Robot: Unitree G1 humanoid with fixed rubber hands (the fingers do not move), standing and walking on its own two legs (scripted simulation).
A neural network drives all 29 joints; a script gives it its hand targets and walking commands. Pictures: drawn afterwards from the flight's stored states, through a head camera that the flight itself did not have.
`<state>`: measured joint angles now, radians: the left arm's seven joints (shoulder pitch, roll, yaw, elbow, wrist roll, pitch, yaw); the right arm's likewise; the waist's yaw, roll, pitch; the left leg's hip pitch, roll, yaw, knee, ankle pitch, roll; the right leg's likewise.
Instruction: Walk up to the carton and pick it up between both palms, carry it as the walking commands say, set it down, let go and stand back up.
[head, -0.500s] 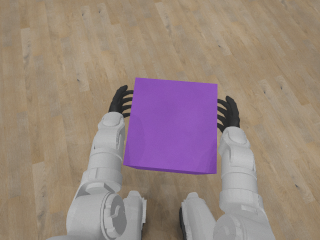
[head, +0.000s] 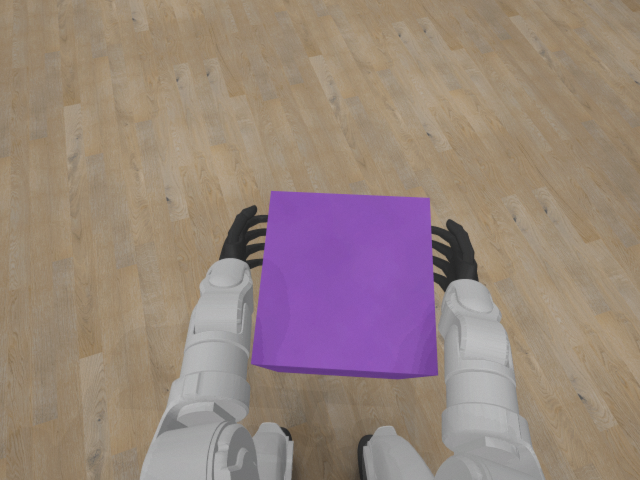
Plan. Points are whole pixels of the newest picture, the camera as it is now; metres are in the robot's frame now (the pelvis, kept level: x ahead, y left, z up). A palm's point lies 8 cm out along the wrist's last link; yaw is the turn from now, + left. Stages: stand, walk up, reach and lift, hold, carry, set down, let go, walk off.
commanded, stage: reach and lift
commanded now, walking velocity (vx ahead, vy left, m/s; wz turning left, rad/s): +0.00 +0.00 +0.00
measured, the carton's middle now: (343, 297) +0.37 -0.03 -0.11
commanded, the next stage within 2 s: none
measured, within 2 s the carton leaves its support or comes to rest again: neither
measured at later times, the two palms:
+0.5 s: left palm (227, 256) +0.37 +0.12 +0.04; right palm (489, 271) +0.34 -0.17 +0.05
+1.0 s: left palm (219, 249) +0.35 +0.11 +0.10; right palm (526, 260) +0.33 -0.18 +0.11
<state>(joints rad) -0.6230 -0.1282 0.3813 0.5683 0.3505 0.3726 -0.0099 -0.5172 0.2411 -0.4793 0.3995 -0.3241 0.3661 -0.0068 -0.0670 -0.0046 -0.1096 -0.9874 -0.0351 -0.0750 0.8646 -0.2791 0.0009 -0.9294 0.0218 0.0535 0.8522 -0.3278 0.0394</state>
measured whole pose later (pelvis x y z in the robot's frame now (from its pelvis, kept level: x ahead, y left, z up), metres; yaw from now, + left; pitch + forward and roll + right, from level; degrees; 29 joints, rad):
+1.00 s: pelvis +0.03 +0.00 +0.06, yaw +0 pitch -4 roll +0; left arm -0.38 -0.17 0.28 0.40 0.33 0.64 0.00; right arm -0.38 0.19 -0.33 0.34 -0.31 0.66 0.01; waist -0.07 -0.03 0.00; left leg -0.15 -0.02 -0.06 0.39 -0.17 0.01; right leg -0.10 0.00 0.08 0.38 -0.21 0.03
